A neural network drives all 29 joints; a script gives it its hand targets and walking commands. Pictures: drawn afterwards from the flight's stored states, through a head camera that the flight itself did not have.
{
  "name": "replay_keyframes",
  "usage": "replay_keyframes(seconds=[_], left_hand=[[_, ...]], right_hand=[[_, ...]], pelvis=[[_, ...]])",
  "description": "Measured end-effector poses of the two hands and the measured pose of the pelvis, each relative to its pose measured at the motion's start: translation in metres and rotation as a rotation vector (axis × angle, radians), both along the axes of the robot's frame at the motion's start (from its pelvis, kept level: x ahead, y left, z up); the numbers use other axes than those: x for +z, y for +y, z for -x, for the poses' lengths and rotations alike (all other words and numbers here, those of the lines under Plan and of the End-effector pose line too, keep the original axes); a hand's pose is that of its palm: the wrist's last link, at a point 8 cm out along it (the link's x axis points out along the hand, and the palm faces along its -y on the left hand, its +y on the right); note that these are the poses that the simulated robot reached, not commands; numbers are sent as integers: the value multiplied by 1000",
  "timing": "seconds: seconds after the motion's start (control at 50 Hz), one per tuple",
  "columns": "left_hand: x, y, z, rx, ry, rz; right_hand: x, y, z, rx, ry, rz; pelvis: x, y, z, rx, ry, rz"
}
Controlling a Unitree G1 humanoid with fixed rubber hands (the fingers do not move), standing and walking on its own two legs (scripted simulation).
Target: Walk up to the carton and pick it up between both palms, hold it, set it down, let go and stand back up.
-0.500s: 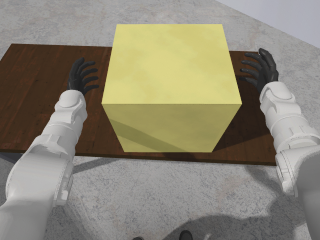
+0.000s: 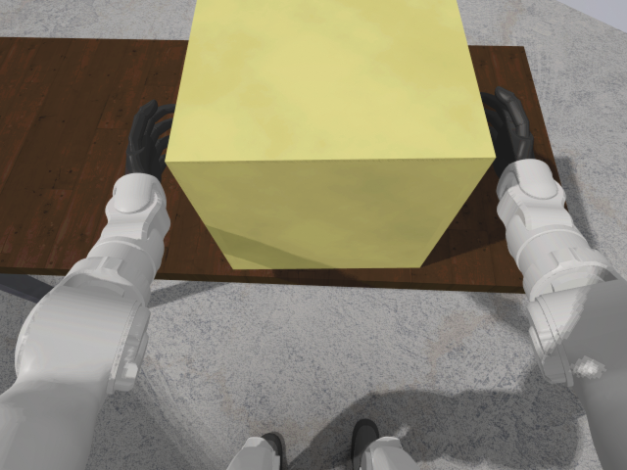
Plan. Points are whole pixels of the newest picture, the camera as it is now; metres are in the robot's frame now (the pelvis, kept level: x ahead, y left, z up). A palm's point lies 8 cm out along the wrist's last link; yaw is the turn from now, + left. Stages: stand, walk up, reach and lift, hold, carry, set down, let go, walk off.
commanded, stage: reach and lift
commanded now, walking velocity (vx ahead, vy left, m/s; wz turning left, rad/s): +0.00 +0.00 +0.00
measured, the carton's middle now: (325, 141) +0.54 +0.02 +0.02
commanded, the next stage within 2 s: none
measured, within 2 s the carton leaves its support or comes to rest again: neither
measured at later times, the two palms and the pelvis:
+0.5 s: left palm (170, 165) +0.47 +0.21 +0.06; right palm (491, 148) +0.50 -0.17 +0.07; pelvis +0.00 +0.00 +0.00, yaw +0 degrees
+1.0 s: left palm (171, 166) +0.47 +0.21 +0.06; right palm (489, 151) +0.50 -0.17 +0.07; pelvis +0.00 +0.01 +0.01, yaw +0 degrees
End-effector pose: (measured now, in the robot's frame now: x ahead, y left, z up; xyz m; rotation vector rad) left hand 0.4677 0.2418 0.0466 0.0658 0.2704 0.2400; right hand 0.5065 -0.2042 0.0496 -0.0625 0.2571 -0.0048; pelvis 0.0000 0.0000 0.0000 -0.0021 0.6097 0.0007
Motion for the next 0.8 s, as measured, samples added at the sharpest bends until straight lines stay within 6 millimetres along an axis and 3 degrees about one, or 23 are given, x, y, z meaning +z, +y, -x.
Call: replay_keyframes(seconds=[0.32, 0.46, 0.8], left_hand=[[10, -33, -1, -51, -4, 42], [11, -34, 1, -38, -7, 42], [10, -35, 0, -39, -21, 36]], right_hand=[[21, 15, 4, 3, -17, -6], [22, 32, 6, 6, -8, -26], [17, 34, 9, -32, 2, -27]], pelvis=[[1, 1, -2, -8, -61, 3], [1, 2, 0, -5, -74, 1], [2, 5, 4, 4, -71, 14]])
